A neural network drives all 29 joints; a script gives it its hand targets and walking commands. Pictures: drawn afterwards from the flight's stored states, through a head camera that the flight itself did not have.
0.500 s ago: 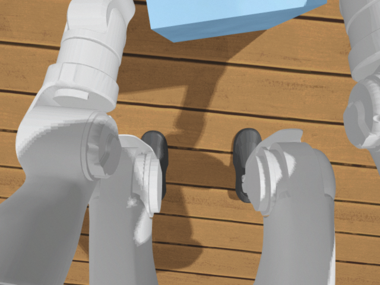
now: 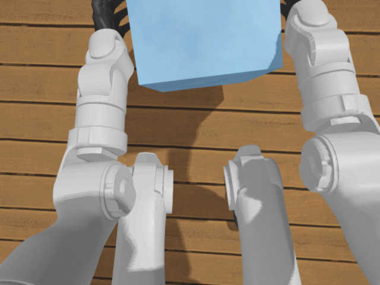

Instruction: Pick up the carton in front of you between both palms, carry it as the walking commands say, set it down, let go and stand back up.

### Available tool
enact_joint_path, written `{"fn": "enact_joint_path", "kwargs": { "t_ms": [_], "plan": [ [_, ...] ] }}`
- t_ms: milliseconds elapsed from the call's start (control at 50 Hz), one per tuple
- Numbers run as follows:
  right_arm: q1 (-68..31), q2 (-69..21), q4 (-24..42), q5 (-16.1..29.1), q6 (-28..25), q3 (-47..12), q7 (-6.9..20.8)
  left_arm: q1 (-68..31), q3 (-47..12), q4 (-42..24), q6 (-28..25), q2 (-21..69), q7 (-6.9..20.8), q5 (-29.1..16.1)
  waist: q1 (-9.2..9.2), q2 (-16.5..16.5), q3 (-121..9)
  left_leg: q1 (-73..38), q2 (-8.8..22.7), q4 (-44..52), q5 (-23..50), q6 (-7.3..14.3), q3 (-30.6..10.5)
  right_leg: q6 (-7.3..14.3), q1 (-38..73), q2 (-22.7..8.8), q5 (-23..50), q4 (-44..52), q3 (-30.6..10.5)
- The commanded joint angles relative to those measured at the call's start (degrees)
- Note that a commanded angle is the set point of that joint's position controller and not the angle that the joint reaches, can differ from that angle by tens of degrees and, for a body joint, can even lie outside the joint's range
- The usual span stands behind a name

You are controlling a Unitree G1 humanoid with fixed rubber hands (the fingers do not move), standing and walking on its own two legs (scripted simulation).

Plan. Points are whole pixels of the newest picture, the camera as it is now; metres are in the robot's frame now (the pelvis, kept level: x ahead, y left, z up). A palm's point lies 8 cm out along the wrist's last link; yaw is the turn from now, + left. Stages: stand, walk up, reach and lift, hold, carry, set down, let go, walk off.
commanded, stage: reach and lift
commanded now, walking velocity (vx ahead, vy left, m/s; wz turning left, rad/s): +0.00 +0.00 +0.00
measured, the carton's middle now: (200, 29) +0.55 -0.04 -0.18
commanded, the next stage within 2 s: none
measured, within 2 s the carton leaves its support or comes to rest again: neither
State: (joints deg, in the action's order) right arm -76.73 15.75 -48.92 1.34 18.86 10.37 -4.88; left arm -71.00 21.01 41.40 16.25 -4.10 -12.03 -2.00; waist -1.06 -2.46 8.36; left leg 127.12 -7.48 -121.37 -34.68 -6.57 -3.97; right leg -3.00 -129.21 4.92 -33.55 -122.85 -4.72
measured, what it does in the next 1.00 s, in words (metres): rises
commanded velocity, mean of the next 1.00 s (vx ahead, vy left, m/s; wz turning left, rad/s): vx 0.00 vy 0.00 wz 0.00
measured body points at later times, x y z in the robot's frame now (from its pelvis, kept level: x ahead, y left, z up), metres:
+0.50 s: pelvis -0.01 +0.01 +0.12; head +0.26 -0.03 +0.48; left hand +0.51 +0.11 +0.05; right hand +0.50 -0.19 +0.05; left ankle +0.11 +0.14 -0.35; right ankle +0.10 -0.13 -0.35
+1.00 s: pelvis +0.04 +0.01 +0.25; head +0.19 -0.01 +0.68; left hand +0.46 +0.13 +0.22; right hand +0.45 -0.18 +0.21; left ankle +0.11 +0.14 -0.35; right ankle +0.10 -0.13 -0.35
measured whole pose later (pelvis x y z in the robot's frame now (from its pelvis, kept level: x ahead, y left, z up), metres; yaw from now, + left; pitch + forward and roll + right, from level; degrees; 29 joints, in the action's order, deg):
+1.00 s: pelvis +0.04 +0.01 +0.25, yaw -3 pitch +31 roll +1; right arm -40.0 -2.8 -38.1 -12.9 20.5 22.2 -1.4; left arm -37.7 25.0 34.7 19.2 7.3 -4.5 11.6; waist -0.1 -1.1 -13.0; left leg 76.3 -5.7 -71.6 -26.3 -2.8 -7.0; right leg -2.4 -77.4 5.0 -25.0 -71.6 -6.9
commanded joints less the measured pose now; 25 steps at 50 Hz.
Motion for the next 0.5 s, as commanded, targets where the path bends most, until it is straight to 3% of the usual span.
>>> {"fn": "enact_joint_path", "kwargs": {
  "t_ms": [0, 80, 160, 320, 480],
  "plan": [
    [-30.38, -66.17, 7.84, 3.88, -0.06, -19.27, 17.23, -43.00, -26.17, -6.94, 0.88, 58.27, 16.66, -2.69, -0.45, 6.42, -79.75, -31.41, -3.43, 12.46, 20.83, 4.15, 11.96, 0.69, 46.74, 3.06, 26.13, 15.53, 9.46],
    [-27.23, -65.27, -2.64, -3.78, 1.46, -9.24, 19.03, -37.74, -15.16, 2.33, 2.65, 57.23, 17.90, 6.07, 1.47, 5.87, -62.59, -28.15, -3.05, 18.75, 9.47, 4.83, 11.23, 1.62, 34.52, 3.42, 10.14, 22.01, 9.34],
    [-28.15, -64.91, -4.63, -7.25, 1.45, -4.32, 19.55, -37.79, -11.36, 3.59, 3.10, 57.19, 18.67, 9.23, 1.33, 5.61, -62.98, -29.95, -3.13, 23.06, 7.82, 4.83, 10.64, 1.99, 35.47, 3.80, 7.62, 26.01, 9.29],
    [-28.07, -69.07, 0.33, -7.13, 2.19, -6.70, 19.41, -38.02, -16.95, -0.10, 4.40, 62.57, 20.35, 6.76, -0.73, 3.75, -76.07, -38.82, -3.48, 29.11, 10.51, 3.80, 10.83, 2.15, 46.95, 3.90, 11.40, 31.82, 9.82],
    [-21.72, -75.35, 7.67, -2.69, 4.00, -15.49, 19.42, -30.25, -25.35, -4.82, 6.19, 67.61, 21.91, 2.87, -0.34, 4.43, -83.10, -46.99, -3.53, 34.41, 17.11, 3.64, 10.53, 0.94, 58.91, 4.09, 19.37, 36.66, 9.84]
  ]
}}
